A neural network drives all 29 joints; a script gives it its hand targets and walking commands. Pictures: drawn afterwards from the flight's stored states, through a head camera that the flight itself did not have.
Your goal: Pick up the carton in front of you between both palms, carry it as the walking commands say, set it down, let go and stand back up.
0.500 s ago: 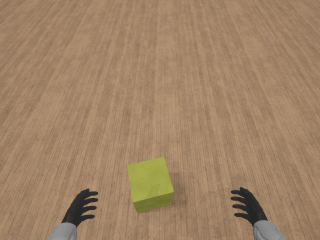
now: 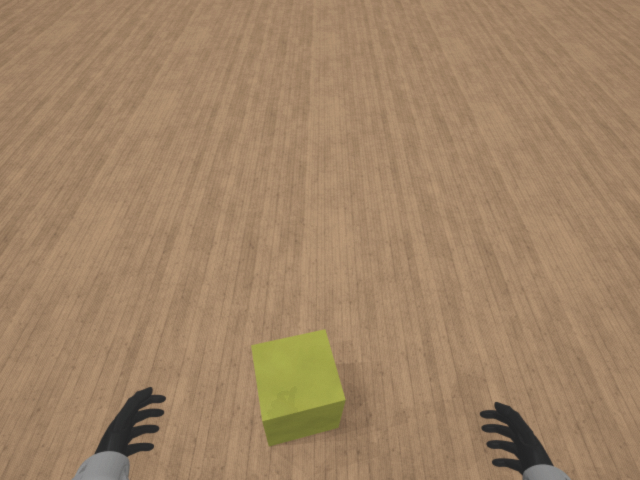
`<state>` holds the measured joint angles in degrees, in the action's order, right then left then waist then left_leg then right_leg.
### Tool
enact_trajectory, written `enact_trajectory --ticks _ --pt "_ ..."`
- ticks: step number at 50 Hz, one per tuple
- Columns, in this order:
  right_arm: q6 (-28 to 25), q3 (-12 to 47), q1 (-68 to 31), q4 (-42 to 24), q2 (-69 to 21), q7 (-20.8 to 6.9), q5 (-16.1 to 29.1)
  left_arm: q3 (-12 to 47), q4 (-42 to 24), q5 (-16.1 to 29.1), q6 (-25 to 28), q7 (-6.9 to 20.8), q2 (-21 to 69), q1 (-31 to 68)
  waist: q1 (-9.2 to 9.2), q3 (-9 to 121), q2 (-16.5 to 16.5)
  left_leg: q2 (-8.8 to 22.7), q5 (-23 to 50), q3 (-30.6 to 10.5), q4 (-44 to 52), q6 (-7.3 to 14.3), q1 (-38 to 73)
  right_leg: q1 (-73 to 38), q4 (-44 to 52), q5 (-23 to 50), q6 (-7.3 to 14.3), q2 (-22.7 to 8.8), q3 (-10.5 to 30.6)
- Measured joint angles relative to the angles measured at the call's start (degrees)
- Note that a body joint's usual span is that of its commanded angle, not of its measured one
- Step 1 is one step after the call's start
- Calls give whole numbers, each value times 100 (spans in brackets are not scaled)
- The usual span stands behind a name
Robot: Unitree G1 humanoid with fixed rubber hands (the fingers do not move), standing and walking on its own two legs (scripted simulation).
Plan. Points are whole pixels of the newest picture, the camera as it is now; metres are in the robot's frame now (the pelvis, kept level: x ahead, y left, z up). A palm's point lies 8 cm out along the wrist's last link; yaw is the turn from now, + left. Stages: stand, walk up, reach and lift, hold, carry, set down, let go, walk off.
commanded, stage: stand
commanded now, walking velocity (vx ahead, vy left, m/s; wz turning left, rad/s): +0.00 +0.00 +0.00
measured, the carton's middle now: (296, 388) +0.44 +0.06 -0.64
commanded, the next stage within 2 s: none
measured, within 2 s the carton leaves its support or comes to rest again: neither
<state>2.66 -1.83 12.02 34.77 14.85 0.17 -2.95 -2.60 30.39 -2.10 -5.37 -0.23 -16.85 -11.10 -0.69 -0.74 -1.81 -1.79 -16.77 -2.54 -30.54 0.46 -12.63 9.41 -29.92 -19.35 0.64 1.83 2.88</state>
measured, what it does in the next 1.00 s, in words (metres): stands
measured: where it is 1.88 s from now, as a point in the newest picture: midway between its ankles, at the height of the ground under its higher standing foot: outside the picture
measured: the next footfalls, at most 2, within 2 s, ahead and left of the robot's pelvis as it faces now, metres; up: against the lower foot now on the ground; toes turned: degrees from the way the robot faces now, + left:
none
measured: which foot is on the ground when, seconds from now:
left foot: down 0.00-1.00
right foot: down 0.00-1.00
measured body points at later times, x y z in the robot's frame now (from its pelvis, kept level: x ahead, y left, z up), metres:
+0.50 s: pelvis +0.02 +0.02 +0.00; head +0.03 +0.03 +0.45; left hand +0.17 +0.30 -0.10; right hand +0.14 -0.28 -0.09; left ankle +0.00 +0.11 -0.73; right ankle -0.04 -0.11 -0.73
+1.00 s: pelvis +0.00 +0.02 +0.01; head +0.00 +0.03 +0.46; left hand +0.12 +0.32 -0.11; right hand +0.11 -0.30 -0.09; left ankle +0.00 +0.12 -0.73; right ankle -0.04 -0.12 -0.73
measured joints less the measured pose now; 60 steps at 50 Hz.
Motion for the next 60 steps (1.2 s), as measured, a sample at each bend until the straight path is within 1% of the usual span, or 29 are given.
enact_trajectory --ticks 5,14,32,60 --pt "-160 -141 -40 407 287 15 30 -77 521 -2 294 24 -208 -51 45 30 -56 7 -51 56 -22 46 -75 56 51 4 -38 -1 53" --pt "-245 -124 -199 804 393 80 68 25 1034 22 446 -60 -290 44 92 9 -84 -21 -59 130 128 106 60 -82 247 34 -98 -51 117" --pt "-276 -20 -308 1400 426 99 121 167 1611 36 520 -123 -387 165 91 -17 -36 -65 105 196 467 149 356 -337 523 174 -150 -132 157" --pt "-317 63 -489 2209 614 43 179 248 2448 67 586 -72 -517 186 51 -58 27 -10 502 195 894 114 504 -467 935 575 -139 -112 160"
